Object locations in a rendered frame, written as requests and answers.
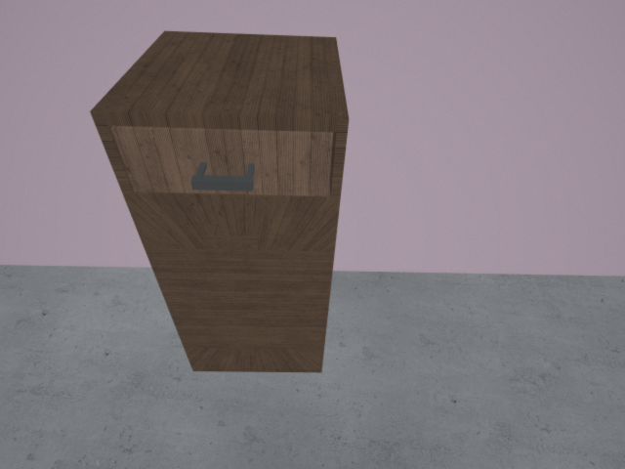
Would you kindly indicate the drawer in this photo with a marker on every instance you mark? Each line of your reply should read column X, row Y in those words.
column 162, row 159

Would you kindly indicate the handle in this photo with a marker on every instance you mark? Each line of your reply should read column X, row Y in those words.
column 222, row 183
column 232, row 241

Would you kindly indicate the cabinet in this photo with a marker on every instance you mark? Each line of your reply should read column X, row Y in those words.
column 243, row 310

